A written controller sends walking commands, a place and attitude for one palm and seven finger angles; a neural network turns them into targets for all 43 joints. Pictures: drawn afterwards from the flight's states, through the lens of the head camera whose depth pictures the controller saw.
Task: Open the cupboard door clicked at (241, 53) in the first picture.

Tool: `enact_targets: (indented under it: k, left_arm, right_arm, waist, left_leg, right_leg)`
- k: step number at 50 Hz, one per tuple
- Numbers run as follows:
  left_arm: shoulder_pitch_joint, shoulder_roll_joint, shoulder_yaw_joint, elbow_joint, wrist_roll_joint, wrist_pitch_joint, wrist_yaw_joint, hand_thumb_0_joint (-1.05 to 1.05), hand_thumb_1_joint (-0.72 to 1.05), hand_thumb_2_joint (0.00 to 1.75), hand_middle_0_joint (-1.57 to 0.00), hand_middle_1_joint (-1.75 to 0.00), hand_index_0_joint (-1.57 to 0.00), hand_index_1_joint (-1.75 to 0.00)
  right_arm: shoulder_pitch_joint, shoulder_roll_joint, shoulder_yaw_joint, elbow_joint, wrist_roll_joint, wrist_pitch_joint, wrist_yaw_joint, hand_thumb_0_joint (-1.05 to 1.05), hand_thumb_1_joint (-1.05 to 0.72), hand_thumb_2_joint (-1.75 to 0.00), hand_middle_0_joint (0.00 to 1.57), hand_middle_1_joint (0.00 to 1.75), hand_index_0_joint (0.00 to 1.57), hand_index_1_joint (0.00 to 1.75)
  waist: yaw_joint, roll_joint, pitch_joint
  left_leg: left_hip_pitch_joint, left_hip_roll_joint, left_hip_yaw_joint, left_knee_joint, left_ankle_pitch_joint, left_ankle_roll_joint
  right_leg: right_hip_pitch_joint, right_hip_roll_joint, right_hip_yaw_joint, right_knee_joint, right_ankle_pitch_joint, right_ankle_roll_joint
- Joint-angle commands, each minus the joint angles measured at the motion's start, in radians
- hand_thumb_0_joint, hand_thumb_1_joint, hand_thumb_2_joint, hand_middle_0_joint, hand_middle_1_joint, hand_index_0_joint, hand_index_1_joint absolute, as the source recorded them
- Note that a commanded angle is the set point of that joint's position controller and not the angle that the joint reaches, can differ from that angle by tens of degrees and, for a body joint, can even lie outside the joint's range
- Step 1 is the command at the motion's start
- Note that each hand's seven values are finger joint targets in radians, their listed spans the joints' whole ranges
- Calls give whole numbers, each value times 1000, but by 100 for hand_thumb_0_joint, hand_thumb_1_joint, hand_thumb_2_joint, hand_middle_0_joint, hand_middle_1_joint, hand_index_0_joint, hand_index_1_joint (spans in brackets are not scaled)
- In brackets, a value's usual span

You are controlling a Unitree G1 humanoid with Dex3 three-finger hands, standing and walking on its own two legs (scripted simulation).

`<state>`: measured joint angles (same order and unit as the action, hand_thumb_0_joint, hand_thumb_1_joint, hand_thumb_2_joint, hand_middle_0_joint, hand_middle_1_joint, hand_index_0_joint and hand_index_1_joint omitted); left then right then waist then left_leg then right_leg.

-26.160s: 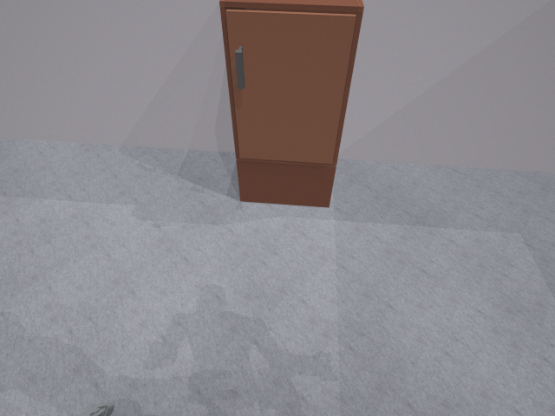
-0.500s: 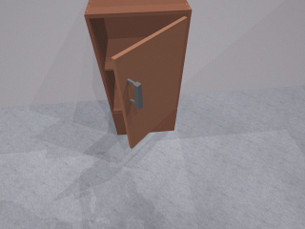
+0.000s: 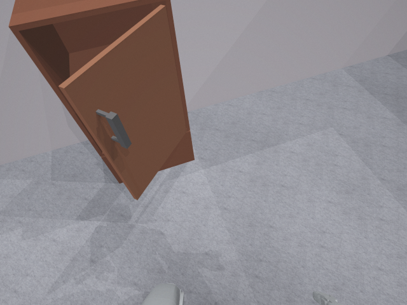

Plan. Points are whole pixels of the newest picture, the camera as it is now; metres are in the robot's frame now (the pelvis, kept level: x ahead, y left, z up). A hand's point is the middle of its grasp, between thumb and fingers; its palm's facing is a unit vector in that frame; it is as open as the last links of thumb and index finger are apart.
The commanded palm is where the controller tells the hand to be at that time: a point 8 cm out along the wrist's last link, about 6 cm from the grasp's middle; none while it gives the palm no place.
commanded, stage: walk to a spot facing it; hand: left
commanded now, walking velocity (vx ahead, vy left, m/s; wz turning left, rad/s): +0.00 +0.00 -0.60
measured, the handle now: (113, 128) +0.53 +0.31 -0.05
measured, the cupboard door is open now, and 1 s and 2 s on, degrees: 43 43 43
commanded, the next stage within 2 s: none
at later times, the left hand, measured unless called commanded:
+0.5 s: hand (105, 287) +0.16 +0.26 -0.18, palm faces -0.21 -0.95 -0.23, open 7.4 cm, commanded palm none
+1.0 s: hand (167, 242) +0.26 +0.13 -0.16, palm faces -0.57 -0.79 -0.22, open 7.4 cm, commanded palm none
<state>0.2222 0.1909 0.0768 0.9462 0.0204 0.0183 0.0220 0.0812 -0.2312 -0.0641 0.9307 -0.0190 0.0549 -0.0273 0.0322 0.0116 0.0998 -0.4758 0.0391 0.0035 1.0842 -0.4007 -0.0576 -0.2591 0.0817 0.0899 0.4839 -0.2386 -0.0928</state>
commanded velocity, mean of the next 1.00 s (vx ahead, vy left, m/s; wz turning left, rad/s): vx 0.06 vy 0.00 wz -0.60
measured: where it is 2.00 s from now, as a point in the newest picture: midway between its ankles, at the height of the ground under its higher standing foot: (278, 271)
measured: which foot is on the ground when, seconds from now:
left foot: up 0.00-0.34, down 0.36-0.74, up 0.76-1.00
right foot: down 0.00-0.34, up 0.36-0.72, down 0.74-1.00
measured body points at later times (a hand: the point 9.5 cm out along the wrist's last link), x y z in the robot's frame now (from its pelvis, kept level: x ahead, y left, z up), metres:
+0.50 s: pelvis +0.04 +0.06 +0.00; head +0.11 +0.08 +0.44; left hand +0.17 +0.31 -0.16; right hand +0.07 -0.20 -0.13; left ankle +0.06 +0.17 -0.74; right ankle -0.03 -0.07 -0.66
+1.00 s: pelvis +0.07 +0.03 +0.00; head +0.11 +0.01 +0.44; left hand +0.29 +0.17 -0.15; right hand -0.03 -0.22 -0.14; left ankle +0.16 +0.13 -0.70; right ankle -0.01 -0.07 -0.74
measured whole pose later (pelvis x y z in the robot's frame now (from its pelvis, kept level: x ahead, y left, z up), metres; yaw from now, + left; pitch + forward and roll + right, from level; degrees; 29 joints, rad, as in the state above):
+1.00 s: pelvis +0.07 +0.03 +0.00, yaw -36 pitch +1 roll +0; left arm 0.18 0.22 0.05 0.88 0.03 0.02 -0.01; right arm 0.22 -0.23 -0.05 0.90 -0.02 0.03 0.00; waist -0.01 -0.02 0.08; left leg -0.44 0.07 0.05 0.88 -0.43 -0.08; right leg -0.24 0.03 0.09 0.50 -0.28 -0.02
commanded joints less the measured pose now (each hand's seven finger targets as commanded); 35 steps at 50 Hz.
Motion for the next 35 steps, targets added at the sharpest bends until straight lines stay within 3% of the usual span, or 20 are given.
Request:
enact_targets:
  k: [1, 3, 9, 11, 13, 15, 16, 17, 18, 19, 20, 21, 22, 24, 26, 28, 32, 34, 35]
  left_arm:
    - [99, 192, 49, -52, -4, -8, 5, 0, 90, 90, -20, -30, -20, -30]
    - [108, 190, 49, -59, 1, -6, 6, 0, 90, 90, -20, -30, -20, -30]
    - [104, 209, 54, -86, 9, -4, 2, 0, 90, 90, -20, -30, -20, -30]
    - [93, 219, 57, -93, 9, -1, 1, 0, 90, 90, -20, -30, -20, -30]
    - [59, 224, 58, -101, 9, 0, 1, 0, 90, 90, -20, -30, -20, -30]
    - [19, 209, 54, -110, 1, 1, 0, 0, 90, 90, -20, -30, -20, -30]
    - [13, 175, 46, -122, -6, 2, -2, 0, 90, 90, -20, -30, -20, -30]
    - [56, 127, 36, -129, -17, 0, -15, 0, 90, 90, -20, -30, -20, -30]
    - [20, 158, 36, -139, -7, -1, -20, 0, 90, 90, -20, -30, -20, -30]
    - [7, 161, 40, -151, 1, 0, -29, 0, 90, 90, -20, -30, -20, -30]
    - [8, 154, 42, -136, 12, 3, -38, 0, 90, 90, -20, -30, -20, -30]
    - [-1, 144, 43, -115, 12, 7, -42, 0, 90, 90, -20, -30, -20, -30]
    - [3, 140, 39, -114, 7, 10, -47, 0, 90, 90, -20, -30, -20, -30]
    - [-16, 125, 26, -125, 0, 17, -55, 0, 90, 90, -20, -30, -20, -30]
    - [-57, 115, 16, -135, -2, 20, -61, 0, 90, 90, -20, -30, -20, -30]
    - [-103, 107, 8, -145, -2, 21, -66, 0, 90, 90, -20, -30, -20, -30]
    - [-136, 117, 2, -155, -2, 17, -67, 0, 90, 90, -20, -30, -20, -30]
    - [-101, 127, 5, -144, -3, 14, -64, 0, 90, 90, -20, -30, -20, -30]
    - [-46, 150, 11, -126, -2, 9, -60, 0, 90, 90, -20, -30, -20, -30]
  right_arm:
    - [-26, -73, -16, -86, 7, -11, -11, 0, -90, -90, 20, 30, 20, 30]
    - [-41, -80, -17, -98, 8, -14, -13, 0, -90, -90, 20, 30, 20, 30]
    - [-83, -69, -12, -139, 14, -29, -10, 0, -90, -90, 20, 30, 20, 30]
    - [-74, -66, -11, -145, 19, -34, -10, 0, -90, -90, 20, 30, 20, 30]
    - [-24, -65, -11, -138, 24, -44, -12, 0, -90, -90, 20, 30, 20, 30]
    - [66, -83, -12, -114, 26, -54, -19, 0, -90, -90, 20, 30, 20, 30]
    - [129, -132, -18, -99, 20, -65, -25, 0, -90, -90, 20, 30, 20, 30]
    - [147, -231, -37, -113, 6, -72, -26, 0, -90, -90, 20, 30, 20, 30]
    - [163, -238, -31, -121, -4, -63, -31, 0, -90, -90, 20, 30, 20, 30]
    - [136, -213, -22, -142, -14, -58, -33, 0, -90, -90, 20, 30, 20, 30]
    - [119, -180, -13, -141, -21, -63, -32, 0, -90, -90, 20, 30, 20, 30]
    - [123, -163, -3, -134, -19, -64, -32, 0, -90, -90, 20, 30, 20, 30]
    - [112, -150, 6, -141, -15, -63, -32, 0, -90, -90, 20, 30, 20, 30]
    - [154, -146, 5, -128, -14, -65, -32, 0, -90, -90, 20, 30, 20, 30]
    - [194, -161, -1, -113, -13, -65, -30, 0, -90, -90, 20, 30, 20, 30]
    - [219, -176, -7, -101, -13, -61, -24, 0, -90, -90, 20, 30, 20, 30]
    - [252, -197, -16, -87, -15, -57, -12, 0, -90, -90, 20, 30, 20, 30]
    - [235, -201, -17, -85, -11, -55, -10, 0, -90, -90, 20, 30, 20, 30]
    - [220, -203, -20, -89, -4, -54, -7, 0, -90, -90, 20, 30, 20, 30]
  waist:
    - [18, -133, -135]
    - [22, -157, -133]
    - [23, -122, -129]
    - [20, -140, -139]
    - [-6, -141, -156]
    - [-52, -114, -184]
    - [-78, -12, -207]
    - [-63, 276, -231]
    - [-69, 234, -174]
    - [-54, 124, -111]
    - [-33, 87, -92]
    - [-27, 159, -93]
    - [-20, 194, -104]
    - [-29, 182, -147]
    - [-44, 176, -172]
    - [-63, 189, -151]
    - [-75, 199, -126]
    - [-43, 179, -129]
    - [-9, 140, -146]
  left_leg:
    - [-132, 0, -45, -9, 30, -11]
    - [-132, -5, -53, -34, 24, -13]
    - [-57, -30, -58, -172, -14, -5]
    - [-1, -45, -56, -242, -20, 4]
    - [79, -53, -57, -368, 11, 10]
    - [294, -40, -66, -591, 152, 19]
    - [458, 78, -173, -720, 179, 53]
    - [556, 354, -457, -802, 267, 156]
    - [463, 464, -521, -804, 379, 256]
    - [347, 452, -458, -804, 395, 283]
    - [339, 373, -368, -788, 499, 260]
    - [332, 318, -277, -749, 619, 228]
    - [348, 283, -176, -716, 698, 205]
    - [420, 242, -76, -682, 803, 185]
    - [454, 237, -31, -667, 802, 175]
    - [429, 238, 6, -667, 781, 165]
    - [392, 275, 13, -649, 738, 161]
    - [344, 268, 39, -591, 690, 127]
    - [277, 245, 68, -504, 630, 90]
  right_leg:
    - [252, -240, 308, -120, 485, -31]
    - [255, -239, 329, -117, 497, -40]
    - [183, -246, 418, -103, 446, -109]
    - [155, -238, 437, -90, 456, -108]
    - [130, -220, 432, -58, 483, -90]
    - [7, -169, 404, 3, 402, -25]
    - [-138, -83, 318, 87, 187, 23]
    - [-303, 43, 128, 305, -283, 88]
    - [-329, -1, 24, 498, -404, 120]
    - [-315, -49, 14, 602, -364, 133]
    - [-337, -47, -10, 663, -301, 142]
    - [-336, -63, -9, 699, -274, 147]
    - [-338, -80, -32, 708, -251, 150]
    - [-323, -84, -72, 649, -227, 154]
    - [-288, -93, -112, 527, -212, 154]
    - [-238, -90, -149, 425, -189, 148]
    - [-130, -79, -184, 260, -189, 117]
    - [-12, -74, -187, 109, -78, 97]
    - [119, -79, -176, -6, 50, 81]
